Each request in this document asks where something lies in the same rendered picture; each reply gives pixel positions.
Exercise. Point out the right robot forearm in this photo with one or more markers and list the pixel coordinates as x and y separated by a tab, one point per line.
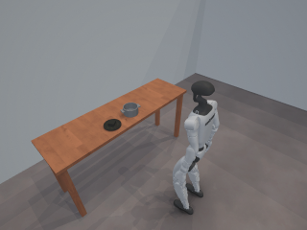
212	134

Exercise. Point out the humanoid robot torso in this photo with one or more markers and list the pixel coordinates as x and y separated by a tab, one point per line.
204	131

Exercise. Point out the table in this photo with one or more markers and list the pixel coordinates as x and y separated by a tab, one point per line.
67	145

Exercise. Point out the knob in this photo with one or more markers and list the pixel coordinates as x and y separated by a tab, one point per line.
112	122

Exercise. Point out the pot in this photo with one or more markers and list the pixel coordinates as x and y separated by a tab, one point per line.
130	109

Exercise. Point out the lid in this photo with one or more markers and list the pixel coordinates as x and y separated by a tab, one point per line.
112	128

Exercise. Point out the robot right hand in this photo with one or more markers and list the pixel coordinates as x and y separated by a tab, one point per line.
209	145

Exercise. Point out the robot left upper arm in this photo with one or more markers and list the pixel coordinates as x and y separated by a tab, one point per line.
191	126

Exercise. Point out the robot right upper arm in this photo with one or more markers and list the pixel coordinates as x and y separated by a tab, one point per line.
216	122

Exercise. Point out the robot left hand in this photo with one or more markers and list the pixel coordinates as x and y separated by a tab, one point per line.
180	177

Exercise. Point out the left robot forearm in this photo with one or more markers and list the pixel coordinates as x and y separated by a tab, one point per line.
188	160

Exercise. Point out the robot right foot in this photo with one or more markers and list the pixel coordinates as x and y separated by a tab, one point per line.
191	189

